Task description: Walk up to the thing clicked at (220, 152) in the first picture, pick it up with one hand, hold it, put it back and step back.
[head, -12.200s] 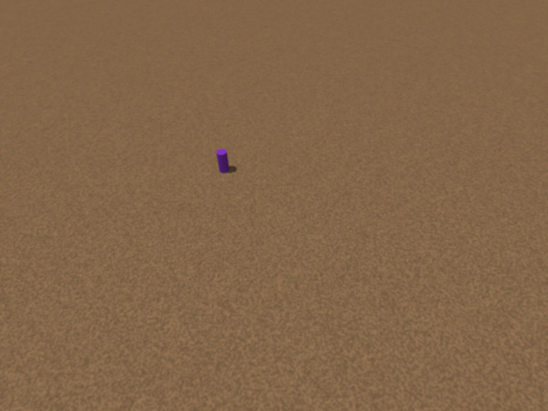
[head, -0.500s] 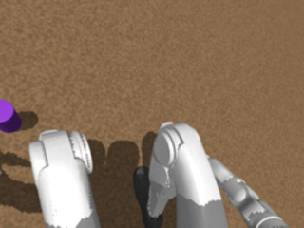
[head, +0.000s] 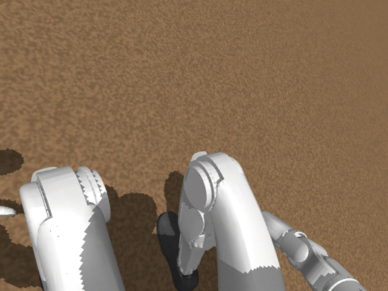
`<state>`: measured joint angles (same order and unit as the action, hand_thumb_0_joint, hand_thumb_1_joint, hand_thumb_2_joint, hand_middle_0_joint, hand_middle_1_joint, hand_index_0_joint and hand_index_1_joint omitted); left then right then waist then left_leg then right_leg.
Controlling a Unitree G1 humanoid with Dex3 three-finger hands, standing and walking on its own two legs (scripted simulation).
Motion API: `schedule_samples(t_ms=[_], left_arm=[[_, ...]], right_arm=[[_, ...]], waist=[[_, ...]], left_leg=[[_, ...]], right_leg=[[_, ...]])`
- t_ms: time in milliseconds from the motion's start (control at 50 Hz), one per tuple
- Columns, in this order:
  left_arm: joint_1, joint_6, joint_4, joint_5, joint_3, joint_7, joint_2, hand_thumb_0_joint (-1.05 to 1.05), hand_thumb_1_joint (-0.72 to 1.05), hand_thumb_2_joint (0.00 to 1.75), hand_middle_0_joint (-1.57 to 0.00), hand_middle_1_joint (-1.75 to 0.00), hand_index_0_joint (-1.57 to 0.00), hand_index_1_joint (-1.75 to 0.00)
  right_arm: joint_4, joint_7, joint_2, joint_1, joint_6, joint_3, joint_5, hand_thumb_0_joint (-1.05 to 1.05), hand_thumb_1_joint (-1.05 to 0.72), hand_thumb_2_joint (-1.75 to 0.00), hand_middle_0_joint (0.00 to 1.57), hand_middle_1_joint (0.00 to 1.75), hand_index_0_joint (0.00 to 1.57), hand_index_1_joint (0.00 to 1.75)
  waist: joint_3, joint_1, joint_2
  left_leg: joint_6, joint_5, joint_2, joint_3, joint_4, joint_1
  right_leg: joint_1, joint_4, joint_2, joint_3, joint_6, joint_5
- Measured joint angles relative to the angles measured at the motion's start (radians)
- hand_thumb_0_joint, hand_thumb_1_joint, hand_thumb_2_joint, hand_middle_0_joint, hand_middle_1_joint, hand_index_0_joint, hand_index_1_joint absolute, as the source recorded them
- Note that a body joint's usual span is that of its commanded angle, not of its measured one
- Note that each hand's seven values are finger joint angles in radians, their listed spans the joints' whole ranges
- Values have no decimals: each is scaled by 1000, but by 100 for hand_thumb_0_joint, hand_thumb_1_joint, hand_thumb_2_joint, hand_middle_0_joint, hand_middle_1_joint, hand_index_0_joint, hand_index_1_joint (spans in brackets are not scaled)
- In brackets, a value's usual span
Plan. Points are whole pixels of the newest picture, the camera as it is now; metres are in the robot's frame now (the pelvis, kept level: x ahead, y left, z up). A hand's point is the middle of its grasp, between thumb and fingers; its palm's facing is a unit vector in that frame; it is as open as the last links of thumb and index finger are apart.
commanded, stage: rest palm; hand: left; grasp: from the side
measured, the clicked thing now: out of the picture +0.39 +0.31 -0.21
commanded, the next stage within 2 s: close in 0.08 s
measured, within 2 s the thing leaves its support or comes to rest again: leaves its support in 1.08 s
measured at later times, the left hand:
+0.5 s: hand out of the picture +0.37 +0.31 -0.17, palm faces +0.39 -0.92 +0.00, open 11.8 cm
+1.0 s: hand out of the picture +0.39 +0.31 -0.17, palm faces +0.41 -0.91 +0.00, open 8.1 cm
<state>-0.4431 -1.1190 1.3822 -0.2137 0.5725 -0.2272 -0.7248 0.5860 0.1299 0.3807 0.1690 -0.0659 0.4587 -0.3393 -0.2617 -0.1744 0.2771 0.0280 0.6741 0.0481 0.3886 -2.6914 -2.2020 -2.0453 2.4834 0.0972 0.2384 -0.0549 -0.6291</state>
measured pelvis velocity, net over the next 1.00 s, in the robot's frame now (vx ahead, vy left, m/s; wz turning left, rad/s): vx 0.00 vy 0.01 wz -0.03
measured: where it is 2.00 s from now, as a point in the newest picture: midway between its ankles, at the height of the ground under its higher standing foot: (132, 286)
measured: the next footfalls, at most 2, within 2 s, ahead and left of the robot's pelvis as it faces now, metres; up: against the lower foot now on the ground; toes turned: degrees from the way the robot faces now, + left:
none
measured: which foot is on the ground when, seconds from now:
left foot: down 0.00-1.00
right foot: down 0.00-1.00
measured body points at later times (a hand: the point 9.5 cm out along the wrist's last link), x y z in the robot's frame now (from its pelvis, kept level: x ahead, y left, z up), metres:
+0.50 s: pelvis +0.00 +0.01 +0.00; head +0.20 +0.20 +0.34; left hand +0.35 +0.35 -0.17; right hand +0.20 -0.23 -0.02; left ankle +0.09 +0.13 -0.23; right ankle +0.14 -0.12 -0.23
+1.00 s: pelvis +0.00 +0.01 +0.00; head +0.21 +0.20 +0.34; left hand +0.36 +0.35 -0.17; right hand +0.18 -0.23 -0.02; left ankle +0.09 +0.13 -0.23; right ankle +0.14 -0.12 -0.23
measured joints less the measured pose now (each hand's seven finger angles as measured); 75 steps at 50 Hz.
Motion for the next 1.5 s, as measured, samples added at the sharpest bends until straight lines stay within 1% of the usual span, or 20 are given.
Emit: schedule_samples(t_ms=[100, 240, 340, 460, 640, 700, 760, 820, 960, 1040, 1100, 1160, 1220, 1360, 1460, 1500], left_arm=[[0, -23, 6, 26, -2, 47, -14, -1, -51, 9, -5, -9, -6, -8], [2, -45, 11, 33, -16, 96, -30, -1, -39, 16, -10, -11, -10, -11], [-7, -52, 15, 39, -27, 123, -37, -1, -23, 26, -21, -20, -20, -20], [-23, -56, 20, 53, -29, 152, -49, -1, -1, 40, -35, -33, -34, -33], [-38, -56, 22, 74, -31, 167, -64, 0, 29, 64, -58, -56, -57, -56], [-42, -50, 23, 72, -28, 174, -64, 1, 26, 66, -67, -65, -60, -65], [-48, -44, 25, 71, -25, 184, -69, 1, 21, 70, -72, -75, -67, -75], [-54, -36, 25, 75, -23, 193, -74, 2, 14, 75, -74, -83, -72, -85], [-58, -20, 5, 73, -26, 206, -72, 2, 0, 91, -79, -100, -77, -101], [-46, -5, -38, 84, -17, 206, -59, 3, -7, 98, -81, -107, -78, -109], [-36, 12, -90, 81, -23, 207, -43, 3, -12, 102, -82, -112, -80, -113], [-25, 39, -144, 89, -25, 203, -28, 3, -16, 106, -84, -115, -82, -116], [-10, 71, -203, 91, -39, 197, -13, 3, -17, 108, -84, -117, -82, -118], [21, 157, -332, 72, -77, 183, 42, 3, -17, 108, -83, -117, -81, -118], [29, 223, -411, 58, -121, 166, 90, 3, -17, 109, -83, -117, -82, -118], [28, 252, -441, 59, -129, 161, 111, 3, -17, 109, -83, -117, -82, -118]], right_arm=[[-7, 7, -3, 0, 11, 17, -14, 0, -91, -90, 20, 30, 20, 30], [-6, 15, -4, 6, 19, 34, -24, 0, -90, -90, 20, 30, 20, 30], [-9, 17, -5, 14, 23, 43, -29, 0, -89, -90, 20, 30, 20, 30], [-15, 18, -7, 26, 29, 48, -33, 0, -88, -90, 20, 30, 20, 30], [-27, 19, -5, 36, 44, 53, -36, 0, -87, -89, 20, 30, 20, 30], [-28, 19, -4, 35, 48, 56, -35, 0, -87, -89, 20, 30, 20, 30], [-28, 19, -5, 34, 51, 57, -36, 0, -87, -89, 20, 30, 20, 30], [-30, 18, -5, 30, 54, 57, -37, 0, -87, -89, 20, 30, 20, 30], [-30, 21, -6, 19, 59, 55, -35, 0, -87, -89, 20, 30, 20, 30], [-30, 22, -9, 9, 63, 46, -31, 0, -88, -90, 20, 30, 20, 30], [-26, 23, -12, -1, 66, 34, -26, 0, -89, -90, 20, 30, 20, 30], [-22, 23, -16, -9, 70, 15, -16, 0, -89, -90, 20, 30, 20, 30], [-20, 24, -20, -19, 75, -9, -3, 0, -89, -90, 20, 30, 20, 30], [-14, 27, -29, -48, 77, -78, 45, 0, -90, -90, 20, 30, 20, 30], [6, 25, -43, -70, 77, -135, 83, 0, -89, -90, 20, 30, 20, 30], [16, 23, -51, -78, 81, -157, 99, 0, -89, -90, 20, 30, 20, 30]], waist=[[-20, -5, 12], [-39, -10, 17], [-46, -10, 22], [-51, -15, 27], [-59, -19, 31], [-59, -21, 30], [-60, -24, 32], [-62, -25, 33], [-66, -24, 33], [-66, -19, 32], [-59, -13, 28], [-46, -6, 19], [-24, 2, 5], [49, 26, -44], [108, 50, -80], [129, 58, -94]], left_leg=[[0, 1, -2, 11, -8, 1], [-4, 6, -3, 21, -16, -1], [-4, 13, -2, 28, -19, 1], [-5, 19, -1, 36, -21, 3], [-4, 21, 1, 43, -18, 7], [-4, 22, 2, 44, -16, 8], [-4, 21, 3, 44, -14, 8], [-4, 21, 4, 45, -13, 7], [-6, 21, 5, 45, -11, 5], [-4, 23, 5, 45, -7, 7], [-3, 22, 4, 40, -2, 6], [-4, 20, 3, 32, 6, 3], [-5, 17, 4, 22, 16, -2], [-10, 9, 6, -13, 49, -21], [-13, 3, 7, -48, 79, -35], [-14, 2, 7, -61, 92, -39]], right_leg=[[4, 0, 4, 7, -1, 3], [9, -2, 7, 13, -8, 0], [13, -5, 10, 18, -10, -2], [17, -10, 13, 24, -12, -4], [20, -19, 16, 29, -13, -1], [20, -21, 17, 30, -15, 0], [20, -23, 17, 30, -16, 2], [19, -25, 18, 31, -15, 4], [18, -29, 19, 32, -15, 4], [21, -33, 17, 33, -12, 2], [21, -35, 13, 30, -12, -1], [19, -37, 9, 26, -11, -3], [14, -41, 5, 21, -6, -5], [-6, -52, -10, 0, 1, -14], [-24, -59, -23, -21, 6, -24], [-31, -63, -28, -30, 8, -28]])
